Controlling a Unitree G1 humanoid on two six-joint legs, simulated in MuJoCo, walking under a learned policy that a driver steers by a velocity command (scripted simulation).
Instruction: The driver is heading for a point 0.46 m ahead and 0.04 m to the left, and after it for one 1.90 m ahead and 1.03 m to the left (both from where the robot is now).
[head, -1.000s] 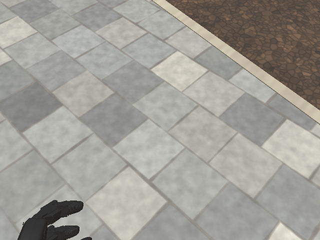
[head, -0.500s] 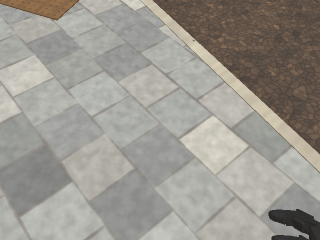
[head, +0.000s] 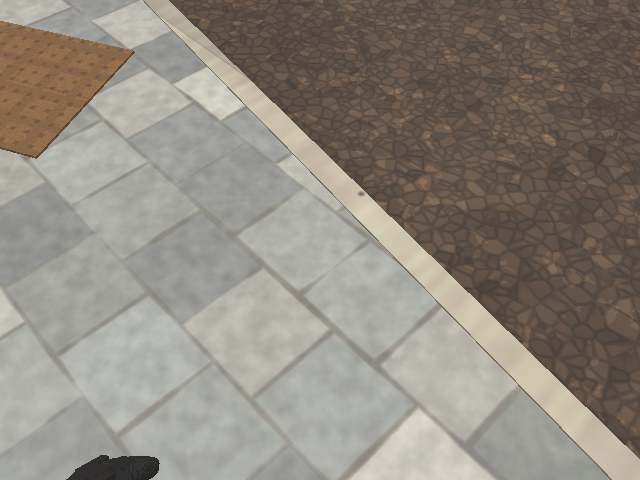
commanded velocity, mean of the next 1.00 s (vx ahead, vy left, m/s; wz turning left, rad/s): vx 0.47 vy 0.00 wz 0.53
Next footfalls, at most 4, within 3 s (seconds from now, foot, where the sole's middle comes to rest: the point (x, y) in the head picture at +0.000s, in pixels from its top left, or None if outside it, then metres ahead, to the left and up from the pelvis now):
0.40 left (262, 393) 0.63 0.14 -0.74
0.94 right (318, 324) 0.80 0.02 -0.74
1.40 left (243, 426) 0.56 0.18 -0.74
2.02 right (314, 347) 0.74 0.03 -0.74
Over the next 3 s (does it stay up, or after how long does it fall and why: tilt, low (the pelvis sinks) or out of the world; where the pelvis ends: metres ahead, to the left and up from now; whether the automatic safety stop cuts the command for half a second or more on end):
stays up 1.34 0.36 0.02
